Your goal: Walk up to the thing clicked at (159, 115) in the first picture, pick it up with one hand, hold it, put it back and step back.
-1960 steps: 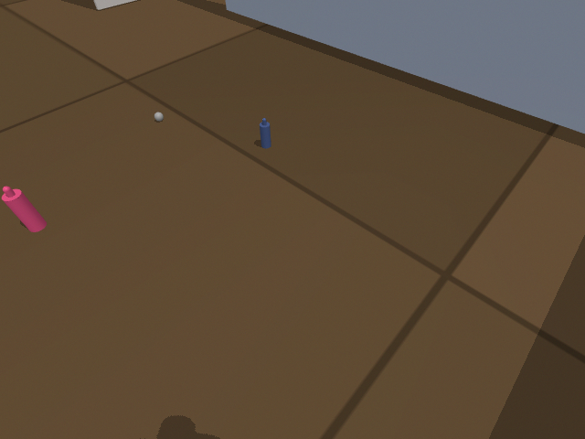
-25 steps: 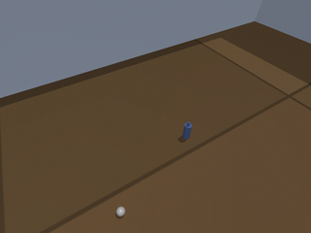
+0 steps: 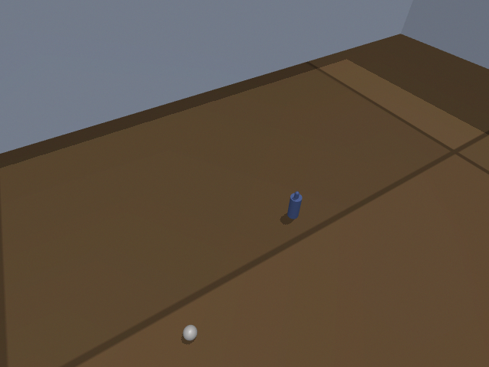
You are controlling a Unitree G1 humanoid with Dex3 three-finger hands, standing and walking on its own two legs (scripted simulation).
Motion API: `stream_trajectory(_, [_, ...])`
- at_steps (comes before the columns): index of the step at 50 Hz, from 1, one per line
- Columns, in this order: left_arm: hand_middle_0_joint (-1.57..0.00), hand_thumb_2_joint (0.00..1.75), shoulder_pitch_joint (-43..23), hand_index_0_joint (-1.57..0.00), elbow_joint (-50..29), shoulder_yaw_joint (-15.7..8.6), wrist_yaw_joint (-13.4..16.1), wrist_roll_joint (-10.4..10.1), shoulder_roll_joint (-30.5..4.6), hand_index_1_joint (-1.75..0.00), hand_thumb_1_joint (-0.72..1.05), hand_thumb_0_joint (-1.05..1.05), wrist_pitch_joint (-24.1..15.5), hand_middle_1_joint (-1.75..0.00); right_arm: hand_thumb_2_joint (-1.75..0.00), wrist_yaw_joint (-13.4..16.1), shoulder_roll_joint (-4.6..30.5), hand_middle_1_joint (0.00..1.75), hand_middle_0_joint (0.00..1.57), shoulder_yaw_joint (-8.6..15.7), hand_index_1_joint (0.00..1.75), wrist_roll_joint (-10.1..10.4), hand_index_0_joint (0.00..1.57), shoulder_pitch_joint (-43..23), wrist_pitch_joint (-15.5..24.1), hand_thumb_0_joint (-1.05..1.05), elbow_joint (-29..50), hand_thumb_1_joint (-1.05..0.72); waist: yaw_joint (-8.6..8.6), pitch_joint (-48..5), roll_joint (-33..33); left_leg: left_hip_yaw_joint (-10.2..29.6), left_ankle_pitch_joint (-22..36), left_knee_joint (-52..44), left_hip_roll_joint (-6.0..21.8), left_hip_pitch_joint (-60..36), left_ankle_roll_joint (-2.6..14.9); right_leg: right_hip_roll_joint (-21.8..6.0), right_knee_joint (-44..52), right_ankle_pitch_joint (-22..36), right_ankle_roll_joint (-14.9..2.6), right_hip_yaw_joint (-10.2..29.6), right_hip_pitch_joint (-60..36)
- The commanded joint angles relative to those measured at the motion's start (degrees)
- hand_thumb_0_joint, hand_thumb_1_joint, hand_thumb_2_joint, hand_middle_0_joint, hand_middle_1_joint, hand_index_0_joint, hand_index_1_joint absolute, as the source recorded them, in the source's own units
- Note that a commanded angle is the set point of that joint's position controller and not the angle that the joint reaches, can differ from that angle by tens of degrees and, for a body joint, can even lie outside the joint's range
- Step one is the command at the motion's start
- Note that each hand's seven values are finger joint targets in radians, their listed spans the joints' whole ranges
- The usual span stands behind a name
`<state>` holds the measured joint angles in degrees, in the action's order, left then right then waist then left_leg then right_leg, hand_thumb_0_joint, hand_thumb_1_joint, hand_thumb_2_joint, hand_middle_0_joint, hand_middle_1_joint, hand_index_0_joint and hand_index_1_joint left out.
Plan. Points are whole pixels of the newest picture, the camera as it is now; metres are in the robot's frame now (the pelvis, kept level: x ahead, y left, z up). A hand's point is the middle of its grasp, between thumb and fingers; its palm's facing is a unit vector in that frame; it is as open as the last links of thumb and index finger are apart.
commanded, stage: stand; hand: left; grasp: from above
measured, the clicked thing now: (190, 332) +0.39 +0.25 -0.76
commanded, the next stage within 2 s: rise first in 0.48 s
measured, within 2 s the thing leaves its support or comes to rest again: neither
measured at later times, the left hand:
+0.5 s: hand out of the picture +0.07 +0.26 -0.16, palm faces -0.05 -0.94 -0.34, open 7.4 cm
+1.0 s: hand out of the picture +0.13 +0.26 -0.20, palm faces -0.11 -0.91 -0.40, open 12.0 cm
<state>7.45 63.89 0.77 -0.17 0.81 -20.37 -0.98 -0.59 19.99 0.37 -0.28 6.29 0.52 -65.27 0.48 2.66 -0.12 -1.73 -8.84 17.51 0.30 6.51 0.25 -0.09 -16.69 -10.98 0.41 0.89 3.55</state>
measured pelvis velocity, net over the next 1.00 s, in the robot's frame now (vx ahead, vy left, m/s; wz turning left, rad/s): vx -0.01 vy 0.01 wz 0.01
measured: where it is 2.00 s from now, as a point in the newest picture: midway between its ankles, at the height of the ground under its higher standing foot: outside the picture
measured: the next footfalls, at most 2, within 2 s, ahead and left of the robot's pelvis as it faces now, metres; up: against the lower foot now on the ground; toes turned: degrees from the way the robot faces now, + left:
none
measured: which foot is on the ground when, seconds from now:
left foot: down 0.00-1.00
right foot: down 0.00-1.00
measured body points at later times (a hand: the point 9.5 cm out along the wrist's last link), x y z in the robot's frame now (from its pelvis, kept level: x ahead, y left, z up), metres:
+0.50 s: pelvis +0.00 +0.00 +0.00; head +0.01 +0.01 +0.45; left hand +0.07 +0.30 -0.13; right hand +0.07 -0.30 -0.13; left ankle +0.01 +0.11 -0.75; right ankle -0.02 -0.12 -0.75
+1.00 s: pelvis -0.01 +0.01 -0.04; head +0.06 +0.01 +0.40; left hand +0.14 +0.31 -0.17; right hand +0.10 -0.25 -0.16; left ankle +0.01 +0.11 -0.75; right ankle -0.02 -0.12 -0.75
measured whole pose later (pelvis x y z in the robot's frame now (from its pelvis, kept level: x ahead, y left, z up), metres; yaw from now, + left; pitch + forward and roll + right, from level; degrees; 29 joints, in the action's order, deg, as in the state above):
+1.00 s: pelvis -0.01 +0.01 -0.04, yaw +1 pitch +11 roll -1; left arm 2.1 51.3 -7.6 -0.6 11.2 -18.7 3.8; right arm 0.1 13.9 1.8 1.8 14.7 2.5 -38.7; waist 1.7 -2.7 0.5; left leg -0.6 -20.4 46.2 0.8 36.6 0.7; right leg 0.3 -44.7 -22.7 0.5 -0.1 32.8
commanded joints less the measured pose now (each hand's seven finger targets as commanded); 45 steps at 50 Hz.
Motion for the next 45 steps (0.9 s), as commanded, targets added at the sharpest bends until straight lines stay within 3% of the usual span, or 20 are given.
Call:
stream_trajectory(1, [-0.20, 0.90, -1.6, -0.20, -3.4, -2.6, 0.9, -0.1, -12.1, -0.30, 0.90, 0.00, -0.8, -0.30, -0.90, 1.0, 12.8, 0.30, 0.20, 2.1, 0.30, -0.3, 0.20, -2.8, 1.3, 0.00, 3.3, -0.90, -0.35, -3.6, 0.0, 6.3, 7.7, -1.9, 7.8, -3.2, 1.15, -7.4, 2.9, 7.0, -1.50, 4.8, 3.0])
stream_trajectory(10, [-0.20, 0.90, -1.4, -0.20, -3.5, -2.6, 0.7, -0.2, -11.9, -0.30, 0.90, 0.00, -0.8, -0.30, -0.90, 0.9, 12.6, 0.30, 0.20, 2.1, 0.30, -0.3, 0.20, -2.3, 1.4, 0.00, 3.1, -0.90, -0.28, -2.9, 0.8, 6.3, 6.9, -2.5, 7.5, -2.1, 1.04, -7.4, 3.0, 6.1, -1.59, 5.0, 2.8])
stream_trajectory(15, [-0.20, 0.90, -1.3, -0.20, -3.5, -2.5, 0.9, -0.1, -12.1, -0.30, 0.90, 0.00, -1.0, -0.30, -0.90, 1.0, 12.7, 0.30, 0.20, 2.2, 0.30, -0.2, 0.20, -2.7, 1.4, 0.00, 3.4, -0.90, -0.22, -4.3, -0.4, 6.4, 9.2, -1.6, 7.8, -3.9, 1.26, -7.5, 2.5, 8.2, -1.45, 4.7, 2.9])
stream_trajectory(20, [-0.20, 0.90, -1.5, -0.20, -3.5, -2.4, 0.9, -0.2, -11.9, -0.30, 0.90, 0.00, -0.8, -0.30, -0.90, 0.9, 12.4, 0.30, 0.20, 2.1, 0.30, -0.2, 0.20, -2.6, 1.3, 0.00, 3.1, -0.90, -0.19, -2.7, 0.1, 6.4, 6.8, -2.3, 7.6, -2.3, 1.05, -7.4, 3.0, 6.1, -1.54, 5.0, 3.3])
stream_trajectory(24, [-0.20, 0.90, -1.7, -0.20, -3.8, -2.6, 1.0, -0.2, -12.4, -0.30, 0.90, 0.00, -1.0, -0.30, -0.90, 1.0, 12.4, 0.30, 0.20, 2.2, 0.30, -0.2, 0.20, -2.5, 1.3, 0.00, 3.4, -0.90, -0.03, -5.1, -0.1, 6.2, 10.0, -1.3, 7.9, -4.2, 1.27, -7.8, 2.1, 9.2, -1.63, 5.0, 2.1])
stream_trajectory(28, [-0.20, 0.90, -1.3, -0.20, -3.6, -2.4, 0.9, -0.2, -12.1, -0.30, 0.90, 0.00, -0.9, -0.30, -0.90, 1.0, 12.6, 0.30, 0.20, 2.1, 0.30, -0.2, 0.20, -2.6, 1.4, 0.00, 3.2, -0.90, -0.24, -3.8, 0.5, 6.4, 9.1, -1.9, 7.7, -3.2, 1.12, -7.5, 2.3, 8.0, -1.52, 4.7, 2.4])
stream_trajectory(29, [-0.26, 0.95, -1.6, -0.22, -3.6, -2.5, 1.0, -0.2, -12.2, -0.31, 0.82, 0.00, -0.8, -0.28, -0.92, 1.0, 12.5, 0.30, 0.20, 2.1, 0.30, -0.2, 0.20, -2.8, 1.3, 0.00, 3.3, -0.92, -0.21, -3.7, 0.2, 6.4, 9.2, -1.8, 7.7, -2.8, 1.20, -7.6, 2.4, 8.0, -1.54, 4.8, 2.3])
stream_trajectory(30, [-0.29, 0.95, -21.7, -0.23, -23.7, -3.3, 2.0, -3.1, -3.3, -0.39, 0.74, 0.00, -6.3, -0.36, -0.91, 2.2, 3.8, 0.30, 0.20, -0.1, 0.30, 3.9, 0.20, -0.4, 4.2, 0.00, 20.0, -0.95, 6.34, 1.3, 1.9, -0.6, -1.2, 2.1, 0.0, 6.0, 0.66, 0.4, -1.8, 2.8, -1.16, -0.7, 15.5])
stream_trajectory(31, [-0.30, 0.91, -27.6, -0.24, -19.4, -3.7, 2.3, -3.0, -5.1, -0.47, 0.66, 0.00, -5.7, -0.44, -0.91, 2.6, 4.4, 0.30, 0.20, -0.4, 0.30, 4.1, 0.20, 2.2, 4.2, 0.00, 17.0, -0.92, 4.15, -0.5, 0.5, -0.6, -2.8, 2.4, -0.3, 5.2, 0.70, 0.1, -1.6, 0.6, -1.21, -1.2, 12.4])
stream_trajectory(32, [-0.28, 0.93, -18.7, -0.22, -9.1, -6.9, 2.4, -1.8, -9.3, -0.55, 0.58, 0.00, -3.5, -0.49, -0.90, 2.9, 6.1, 0.30, 0.20, 0.4, 0.30, 3.8, 0.20, 3.7, 3.8, 0.00, 16.6, -0.90, 3.81, -0.1, -1.4, -0.3, -4.5, 3.5, -0.5, 6.8, 0.89, 0.5, -2.2, -1.9, -1.50, -1.9, 13.6])
stream_trajectory(33, [-0.27, 0.87, -13.3, -0.24, -4.5, -7.2, 1.4, -1.1, -8.9, -0.62, 0.50, 0.00, -2.2, -0.57, -0.90, 2.8, 6.3, 0.30, 0.20, 1.3, 0.30, 3.7, 0.20, 4.6, 3.2, 0.00, 17.9, -0.88, 1.95, -0.1, -1.3, -0.5, -3.4, 5.4, -0.2, 8.8, 0.80, 0.9, -4.3, -2.0, -1.74, -2.2, 14.5])
stream_trajectory(34, [-0.25, 0.87, -16.8, -0.23, -5.5, -7.5, 0.8, 0.3, -10.7, -0.69, 0.43, 0.00, -2.0, -0.65, -0.90, 3.1, 6.2, 0.30, 0.20, 2.0, 0.30, 3.2, 0.20, 5.2, 3.3, 0.00, 19.0, -0.91, 2.15, -3.6, -2.5, -0.4, -1.7, 7.7, -0.4, 9.5, 1.06, 0.6, -5.9, -0.8, -1.69, -2.0, 15.4])
stream_trajectory(35, [-0.25, 0.86, -18.4, -0.23, -7.6, -10.0, 0.4, 1.6, -14.6, -0.74, 0.35, 0.00, -2.6, -0.72, -0.90, 3.5, 6.5, 0.30, 0.20, 2.9, 0.30, 2.9, 0.20, 6.2, 3.7, 0.00, 20.0, -0.89, 1.18, -8.9, -0.9, -0.1, 0.2, 9.5, -0.4, 8.8, 0.96, 0.3, -8.1, 1.7, -1.67, -1.6, 14.9])
stream_trajectory(36, [-0.24, 0.84, -14.8, -0.24, -6.5, -11.3, -0.5, 3.7, -15.3, -0.78, 0.27, 0.00, -2.2, -0.79, -0.90, 3.3, 6.3, 0.30, 0.20, 3.7, 0.30, 2.2, 0.20, 6.6, 4.1, 0.00, 21.8, -0.90, 0.75, -12.8, 0.0, 0.0, 3.0, 11.9, -0.8, 9.5, 0.83, 0.2, -10.6, 4.3, -1.70, -1.7, 14.4])
stream_trajectory(38, [-0.22, 0.84, -4.6, -0.24, -1.7, -11.4, -2.0, 6.9, -11.4, -0.86, 0.11, 0.00, -1.1, -0.87, -0.90, 2.5, 5.7, 0.30, 0.20, 4.7, 0.30, 1.4, 0.20, 8.9, 3.9, 0.00, 23.3, -0.91, -1.58, -15.9, 0.2, 0.4, 5.9, 16.2, -1.3, 12.8, 0.45, 0.5, -15.3, 6.0, -2.04, -2.0, 16.0])
stream_trajectory(40, [-0.20, 0.85, -7.2, -0.21, -10.2, -12.5, -1.7, 8.4, -12.8, -0.91, -0.05, 0.00, -0.8, -0.92, -0.90, 2.3, 5.5, 0.30, 0.20, 5.2, 0.30, 1.4, 0.20, 8.0, 3.9, 0.00, 26.7, -0.90, -2.89, -20.8, 4.3, 0.6, 7.6, 17.4, -1.3, 11.3, -0.14, 0.9, -17.5, 6.2, -2.24, -2.1, 16.6])
stream_trajectory(43, [-0.19, 0.88, -5.9, -0.19, -10.8, -10.5, -0.6, 9.4, -8.2, -0.95, -0.29, 0.00, 2.4, -0.95, -0.90, 1.8, 4.7, 0.30, 0.20, 4.7, 0.30, 1.7, 0.20, 6.4, 3.8, 0.00, 30.3, -0.90, -1.50, -15.0, 2.9, 1.6, 2.4, 18.9, -0.5, 17.3, -0.39, 1.5, -19.2, 0.2, -2.28, -2.8, 22.7])
stream_trajectory(45, [-0.18, 0.91, -7.1, -0.18, -14.6, -11.0, 0.4, 10.4, -9.6, -0.98, -0.44, 0.00, 3.8, -0.97, -0.91, 1.7, 4.5, 0.30, 0.20, 4.8, 0.30, 1.9, 0.20, 5.3, 4.0, 0.00, 32.9, -0.91, -1.30, -14.5, 2.3, 1.9, -2.1, 20.6, -0.3, 20.5, -0.25, 1.6, -20.5, -3.6, -2.24, -2.9, 25.2])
